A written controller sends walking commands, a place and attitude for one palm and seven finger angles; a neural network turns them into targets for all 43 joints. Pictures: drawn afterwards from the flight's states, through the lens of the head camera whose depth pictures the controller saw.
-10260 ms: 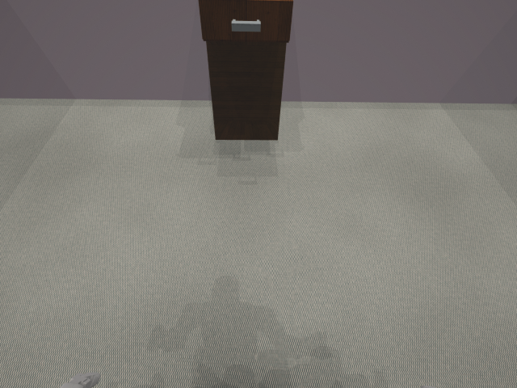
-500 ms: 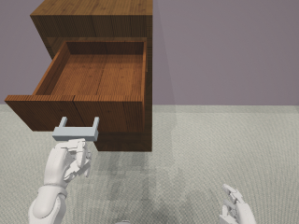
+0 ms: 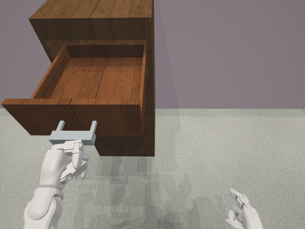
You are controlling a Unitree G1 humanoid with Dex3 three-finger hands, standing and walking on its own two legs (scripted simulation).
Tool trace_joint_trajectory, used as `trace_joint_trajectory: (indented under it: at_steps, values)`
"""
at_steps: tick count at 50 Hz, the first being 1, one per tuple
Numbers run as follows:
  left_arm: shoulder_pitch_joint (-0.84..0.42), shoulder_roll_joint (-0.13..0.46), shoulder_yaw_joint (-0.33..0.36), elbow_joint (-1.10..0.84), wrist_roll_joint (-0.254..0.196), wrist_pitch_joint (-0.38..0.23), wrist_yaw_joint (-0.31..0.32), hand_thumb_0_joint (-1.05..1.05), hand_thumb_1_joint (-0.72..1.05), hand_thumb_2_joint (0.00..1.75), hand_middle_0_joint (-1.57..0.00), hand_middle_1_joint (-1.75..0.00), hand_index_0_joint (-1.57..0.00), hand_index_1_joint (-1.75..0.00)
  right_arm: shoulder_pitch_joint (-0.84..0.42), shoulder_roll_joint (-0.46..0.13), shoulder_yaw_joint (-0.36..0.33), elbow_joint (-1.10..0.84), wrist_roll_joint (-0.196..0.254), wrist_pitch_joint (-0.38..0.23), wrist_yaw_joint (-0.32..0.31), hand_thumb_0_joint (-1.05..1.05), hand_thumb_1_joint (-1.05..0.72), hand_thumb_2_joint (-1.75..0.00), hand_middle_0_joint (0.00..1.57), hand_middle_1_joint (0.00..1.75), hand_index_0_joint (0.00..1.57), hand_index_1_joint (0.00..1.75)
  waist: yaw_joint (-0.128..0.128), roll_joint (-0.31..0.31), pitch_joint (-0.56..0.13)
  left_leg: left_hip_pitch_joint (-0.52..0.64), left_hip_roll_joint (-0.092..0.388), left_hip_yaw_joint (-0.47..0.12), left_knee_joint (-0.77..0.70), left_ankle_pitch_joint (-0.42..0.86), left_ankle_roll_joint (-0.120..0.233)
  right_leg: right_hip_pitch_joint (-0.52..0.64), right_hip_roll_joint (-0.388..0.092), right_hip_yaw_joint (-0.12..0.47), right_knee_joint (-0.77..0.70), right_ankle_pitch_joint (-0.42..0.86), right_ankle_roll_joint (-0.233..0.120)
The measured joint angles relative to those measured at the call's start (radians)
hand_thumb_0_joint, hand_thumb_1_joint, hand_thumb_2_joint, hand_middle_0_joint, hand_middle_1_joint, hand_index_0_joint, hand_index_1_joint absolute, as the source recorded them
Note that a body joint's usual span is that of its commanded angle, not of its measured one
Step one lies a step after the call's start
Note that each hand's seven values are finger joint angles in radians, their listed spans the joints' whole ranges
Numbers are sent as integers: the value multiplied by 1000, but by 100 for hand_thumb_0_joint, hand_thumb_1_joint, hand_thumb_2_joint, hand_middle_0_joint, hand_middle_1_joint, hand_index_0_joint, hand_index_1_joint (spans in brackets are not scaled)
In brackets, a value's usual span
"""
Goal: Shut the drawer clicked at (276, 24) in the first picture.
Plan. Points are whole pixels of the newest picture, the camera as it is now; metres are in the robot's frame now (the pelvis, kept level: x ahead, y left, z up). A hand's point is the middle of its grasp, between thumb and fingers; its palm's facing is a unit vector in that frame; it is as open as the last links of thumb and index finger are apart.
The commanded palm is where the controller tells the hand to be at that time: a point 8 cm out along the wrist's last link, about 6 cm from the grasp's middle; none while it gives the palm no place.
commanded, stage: push the drawer shut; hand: left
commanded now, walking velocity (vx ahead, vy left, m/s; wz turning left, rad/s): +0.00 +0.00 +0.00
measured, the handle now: (75, 130) +0.35 +0.22 +0.07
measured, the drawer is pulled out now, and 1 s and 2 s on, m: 0.30 0.20 0.08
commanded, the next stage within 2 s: none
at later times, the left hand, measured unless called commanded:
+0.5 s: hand (82, 148) +0.30 +0.19 +0.07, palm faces +0.00 -1.00 -0.05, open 2.7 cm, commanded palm +0.30 +0.25 +0.07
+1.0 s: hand (88, 125) +0.37 +0.20 +0.07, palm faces -0.01 -1.00 -0.03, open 2.7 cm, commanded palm +0.36 +0.25 +0.07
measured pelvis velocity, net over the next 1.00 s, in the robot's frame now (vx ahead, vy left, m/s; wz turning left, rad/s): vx -0.02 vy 0.02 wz -0.01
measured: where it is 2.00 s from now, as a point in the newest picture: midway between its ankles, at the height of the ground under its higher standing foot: outside the picture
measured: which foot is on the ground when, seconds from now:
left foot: down 0.00-1.00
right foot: down 0.00-1.00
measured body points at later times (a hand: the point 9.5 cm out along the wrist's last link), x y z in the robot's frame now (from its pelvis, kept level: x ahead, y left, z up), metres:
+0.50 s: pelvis -0.02 +0.00 +0.00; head +0.03 -0.01 +0.45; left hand +0.29 +0.25 +0.07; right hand +0.14 -0.24 -0.10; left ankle +0.02 +0.13 -0.70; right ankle -0.02 -0.10 -0.70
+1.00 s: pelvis -0.02 +0.02 +0.00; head +0.03 +0.02 +0.45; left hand +0.36 +0.25 +0.07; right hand +0.07 -0.24 -0.11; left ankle +0.02 +0.13 -0.70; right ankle -0.02 -0.10 -0.70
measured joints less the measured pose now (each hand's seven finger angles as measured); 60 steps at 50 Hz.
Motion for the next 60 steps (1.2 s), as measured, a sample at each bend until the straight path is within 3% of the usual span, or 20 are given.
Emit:
trace_joint_trajectory:
  at_steps: [14, 22, 31, 60]
  values:
    - [-137, 24, 33, 149, -15, -18, -52, -3, 80, 92, -140, -160, -140, -160, -9, -11, -4, 41, 7, 15, -14, 1, -90, -90, 20, 30, 20, 30, 7, -3, 17, -3, -1, -8, -10, 14, -3, -1, 0, -8, -9, 10, -3]
    - [-281, 43, 39, 286, -14, -24, -62, -7, 73, 91, -140, -160, -140, -160, -21, -12, 5, 66, 12, 21, -26, 1, -90, -90, 20, 30, 20, 30, 9, -2, 34, -20, -4, -16, -6, 30, -1, -13, -3, -15, -8, 25, -2]
    - [-450, 74, 58, 456, -2, -19, -69, -7, 69, 90, -140, -160, -140, -160, -9, -6, 17, 74, 13, 41, -28, 1, -90, -90, 20, 30, 20, 30, -8, -12, 38, -37, -3, -10, -8, 43, 5, -30, -1, -9, -13, 43, 2]
    - [-760, 103, 103, 778, 61, -69, -25, -6, 71, 89, -140, -160, -140, -160, 69, -5, 5, 84, -3, 111, 6, 1, -90, -90, 20, 30, 20, 30, -50, -23, 23, -106, -2, 14, 17, 32, 27, -100, -1, 16, -7, 53, 22]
